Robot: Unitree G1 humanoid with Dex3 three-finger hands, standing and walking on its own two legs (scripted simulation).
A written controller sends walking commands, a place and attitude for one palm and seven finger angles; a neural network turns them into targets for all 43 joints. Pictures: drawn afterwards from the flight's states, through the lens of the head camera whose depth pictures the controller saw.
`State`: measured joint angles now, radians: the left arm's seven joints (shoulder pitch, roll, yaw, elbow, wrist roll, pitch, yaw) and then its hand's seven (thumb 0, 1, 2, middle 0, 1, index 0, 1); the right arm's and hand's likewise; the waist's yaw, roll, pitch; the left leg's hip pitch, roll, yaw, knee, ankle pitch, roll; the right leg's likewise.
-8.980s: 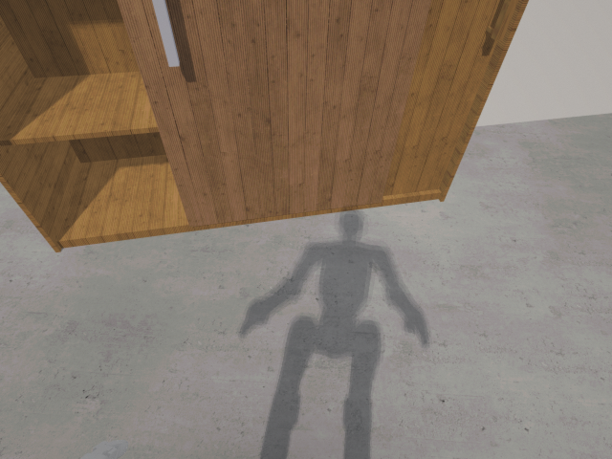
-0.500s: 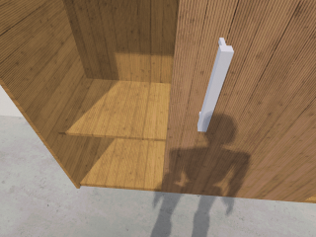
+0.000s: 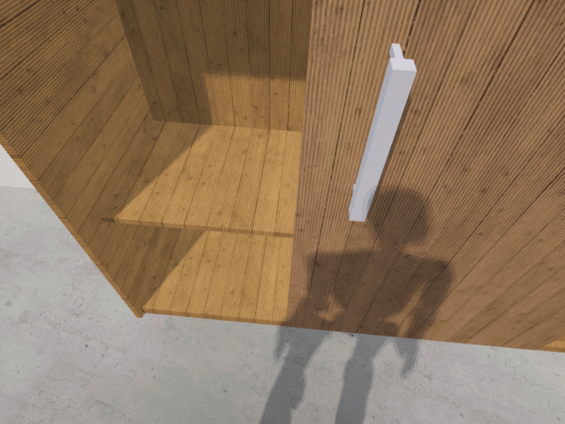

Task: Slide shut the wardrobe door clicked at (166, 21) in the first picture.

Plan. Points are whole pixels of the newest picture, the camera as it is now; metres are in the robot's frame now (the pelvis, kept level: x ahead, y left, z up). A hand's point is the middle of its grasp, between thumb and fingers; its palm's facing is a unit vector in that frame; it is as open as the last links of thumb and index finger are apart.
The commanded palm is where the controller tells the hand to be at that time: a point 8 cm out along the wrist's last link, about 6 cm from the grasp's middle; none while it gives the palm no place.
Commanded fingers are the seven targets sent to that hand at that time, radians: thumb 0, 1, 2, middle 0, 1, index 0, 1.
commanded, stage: look again from close up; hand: right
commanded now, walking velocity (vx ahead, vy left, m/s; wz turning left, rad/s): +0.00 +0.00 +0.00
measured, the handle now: (373, 145) +0.48 -0.10 +0.14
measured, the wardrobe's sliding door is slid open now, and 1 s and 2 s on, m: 0.53 0.53 0.53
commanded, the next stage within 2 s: raise the hand with hooked fingers in 0.58 s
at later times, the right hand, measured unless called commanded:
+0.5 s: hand out of the picture -0.02 -0.19 -0.17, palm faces -0.01 +0.98 -0.21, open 7.4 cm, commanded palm none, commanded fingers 0.00 -0.90 -0.90 0.20 0.30 0.20 0.30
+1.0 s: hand (429, 388) +0.18 -0.16 +0.01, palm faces -0.01 +1.00 -0.04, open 8.0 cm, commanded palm +0.12 -0.24 -0.02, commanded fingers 0.00 -0.50 -0.73 0.23 0.56 0.23 0.56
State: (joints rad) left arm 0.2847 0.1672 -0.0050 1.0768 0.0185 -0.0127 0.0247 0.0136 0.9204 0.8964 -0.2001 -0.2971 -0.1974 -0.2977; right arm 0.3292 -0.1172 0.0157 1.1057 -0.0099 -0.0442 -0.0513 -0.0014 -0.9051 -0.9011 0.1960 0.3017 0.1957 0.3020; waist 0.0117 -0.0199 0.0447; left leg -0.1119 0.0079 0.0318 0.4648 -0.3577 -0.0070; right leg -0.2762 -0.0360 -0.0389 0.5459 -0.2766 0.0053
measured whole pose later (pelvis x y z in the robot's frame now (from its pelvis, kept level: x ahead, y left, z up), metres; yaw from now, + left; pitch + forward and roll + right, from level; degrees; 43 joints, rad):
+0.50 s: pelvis -0.01 -0.01 +0.00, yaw +1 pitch +0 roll +0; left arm 0.27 0.17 -0.02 1.08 0.01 -0.01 0.02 0.01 0.92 0.90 -0.20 -0.30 -0.20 -0.30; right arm 0.32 -0.19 0.02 1.06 -0.01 -0.01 -0.03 0.00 -0.91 -0.90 0.19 0.30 0.19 0.30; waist -0.01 0.02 0.02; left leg -0.14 0.04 0.01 0.49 -0.35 -0.02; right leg -0.27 -0.01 -0.07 0.50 -0.24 -0.02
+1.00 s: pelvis -0.04 +0.02 -0.04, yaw -1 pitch +9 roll -1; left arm 0.15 0.22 0.07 0.63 -0.02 -0.24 0.03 0.01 0.91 0.90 -0.20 -0.30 -0.20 -0.30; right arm 0.34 -0.19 -0.18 0.12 0.25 -0.45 0.30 0.00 -0.74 -0.82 0.20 0.42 0.21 0.42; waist 0.02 0.00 -0.13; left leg -0.55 0.02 0.04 0.90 -0.51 0.02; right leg -0.67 -0.04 -0.02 0.86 -0.35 0.03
